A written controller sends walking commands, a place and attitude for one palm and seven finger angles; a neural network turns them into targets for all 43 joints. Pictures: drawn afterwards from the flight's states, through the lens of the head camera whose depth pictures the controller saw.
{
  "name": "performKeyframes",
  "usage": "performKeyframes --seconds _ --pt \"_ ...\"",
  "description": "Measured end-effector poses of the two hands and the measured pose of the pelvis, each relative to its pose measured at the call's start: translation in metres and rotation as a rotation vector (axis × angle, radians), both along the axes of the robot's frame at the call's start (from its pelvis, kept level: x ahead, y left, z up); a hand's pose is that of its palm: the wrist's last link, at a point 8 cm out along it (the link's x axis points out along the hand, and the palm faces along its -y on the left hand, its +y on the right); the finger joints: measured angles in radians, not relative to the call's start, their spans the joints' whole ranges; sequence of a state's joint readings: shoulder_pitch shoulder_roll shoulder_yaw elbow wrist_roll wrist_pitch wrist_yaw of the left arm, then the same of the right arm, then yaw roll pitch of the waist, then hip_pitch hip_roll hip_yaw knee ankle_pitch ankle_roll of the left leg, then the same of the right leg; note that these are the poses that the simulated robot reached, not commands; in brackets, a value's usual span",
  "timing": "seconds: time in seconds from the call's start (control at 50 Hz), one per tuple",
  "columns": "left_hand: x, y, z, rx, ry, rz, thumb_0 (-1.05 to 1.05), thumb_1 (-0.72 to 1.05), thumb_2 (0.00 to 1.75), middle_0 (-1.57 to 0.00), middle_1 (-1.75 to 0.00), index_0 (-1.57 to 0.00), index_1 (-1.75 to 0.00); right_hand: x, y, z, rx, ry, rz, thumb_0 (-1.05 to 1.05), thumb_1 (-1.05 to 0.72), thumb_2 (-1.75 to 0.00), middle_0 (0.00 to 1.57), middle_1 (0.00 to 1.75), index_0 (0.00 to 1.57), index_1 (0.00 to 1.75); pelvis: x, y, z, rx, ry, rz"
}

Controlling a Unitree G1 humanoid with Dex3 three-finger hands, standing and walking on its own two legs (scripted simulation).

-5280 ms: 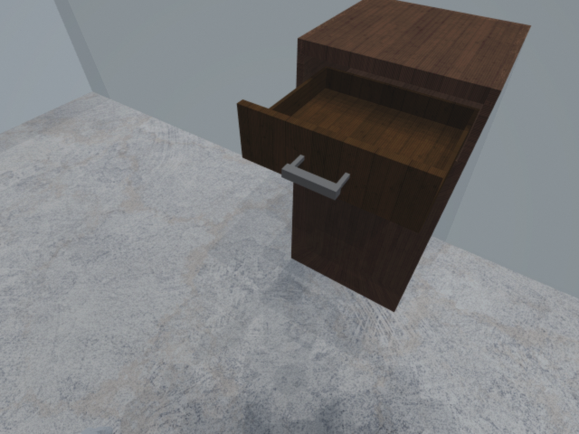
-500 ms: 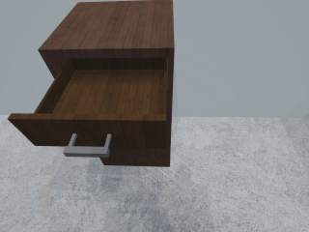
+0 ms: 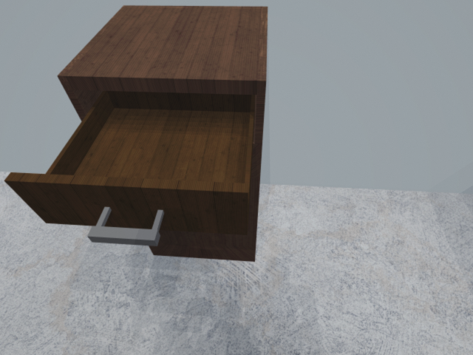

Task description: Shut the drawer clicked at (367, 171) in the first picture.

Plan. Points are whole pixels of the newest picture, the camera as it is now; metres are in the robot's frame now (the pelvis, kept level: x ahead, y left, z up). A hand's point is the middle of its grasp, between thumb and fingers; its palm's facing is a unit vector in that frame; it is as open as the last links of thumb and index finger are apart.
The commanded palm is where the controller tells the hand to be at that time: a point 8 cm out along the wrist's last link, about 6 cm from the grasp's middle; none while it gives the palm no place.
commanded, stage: come to a stop and stand still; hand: left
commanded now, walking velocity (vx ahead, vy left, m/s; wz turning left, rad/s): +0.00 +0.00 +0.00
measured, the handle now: (128, 225) +0.32 +0.22 +0.03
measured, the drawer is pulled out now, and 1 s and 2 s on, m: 0.28 0.28 0.28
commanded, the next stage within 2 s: look again from close up in 0.06 s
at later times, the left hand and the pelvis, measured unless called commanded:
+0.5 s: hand out of the picture -0.01 +0.16 -0.17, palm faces +0.02 -0.98 -0.21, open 7.3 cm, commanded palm none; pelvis +0.00 -0.01 +0.00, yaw +0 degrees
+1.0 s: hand (136, 314) +0.18 +0.17 +0.00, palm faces +0.14 -0.99 -0.03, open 6.8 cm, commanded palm +0.09 +0.22 -0.04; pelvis -0.02 +0.02 -0.02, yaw +2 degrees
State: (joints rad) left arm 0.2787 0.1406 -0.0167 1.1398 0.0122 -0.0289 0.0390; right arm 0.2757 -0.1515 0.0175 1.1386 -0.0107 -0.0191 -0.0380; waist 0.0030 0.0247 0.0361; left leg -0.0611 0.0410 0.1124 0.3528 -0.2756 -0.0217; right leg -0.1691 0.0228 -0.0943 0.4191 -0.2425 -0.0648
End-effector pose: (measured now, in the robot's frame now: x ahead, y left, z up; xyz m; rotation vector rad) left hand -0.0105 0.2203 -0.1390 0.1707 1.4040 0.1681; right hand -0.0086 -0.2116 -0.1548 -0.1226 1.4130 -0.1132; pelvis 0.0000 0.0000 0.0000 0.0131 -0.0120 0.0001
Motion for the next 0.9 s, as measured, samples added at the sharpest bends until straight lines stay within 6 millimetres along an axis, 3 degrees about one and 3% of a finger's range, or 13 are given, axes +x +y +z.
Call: performKeyframes --seconds 0.44,0.78,0.82,0.9 --pt "-0.004 -0.009 -0.002 -0.011 0.014 0.008 0.01 0.92 0.89 -0.20 -0.30 -0.20 -0.30 -0.023 0.006 0.001 0.020 0.064 -0.022 0.00 -0.91 -0.89 0.19 0.30 0.20 0.30 0.001 -0.006 0.000 -0.002 0.004 0.002" --pt "-0.008 -0.007 -0.004 -0.016 0.018 0.011 0.01 0.92 0.89 -0.20 -0.30 -0.20 -0.30 -0.022 0.010 0.002 0.016 0.059 -0.026 0.00 -0.91 -0.89 0.19 0.30 0.20 0.30 0.000 -0.001 0.000 -0.008 0.011 0.002" --pt "0.011 0.005 0.010 0.014 -0.107 0.064 0.03 0.95 0.89 -0.20 -0.30 -0.20 -0.30 -0.010 0.005 0.004 -0.012 -0.038 -0.021 0.00 -0.91 -0.89 0.20 0.30 0.20 0.30 -0.003 0.001 -0.003 -0.012 0.013 -0.007" --pt "0.087 0.024 0.075 0.079 -0.603 0.067 0.05 0.97 0.89 -0.23 -0.33 -0.23 -0.33 0.035 -0.018 0.014 -0.092 -0.330 -0.006 0.02 -0.92 -0.89 0.20 0.30 0.20 0.30 -0.009 0.010 -0.007 -0.009 0.027 0.031"
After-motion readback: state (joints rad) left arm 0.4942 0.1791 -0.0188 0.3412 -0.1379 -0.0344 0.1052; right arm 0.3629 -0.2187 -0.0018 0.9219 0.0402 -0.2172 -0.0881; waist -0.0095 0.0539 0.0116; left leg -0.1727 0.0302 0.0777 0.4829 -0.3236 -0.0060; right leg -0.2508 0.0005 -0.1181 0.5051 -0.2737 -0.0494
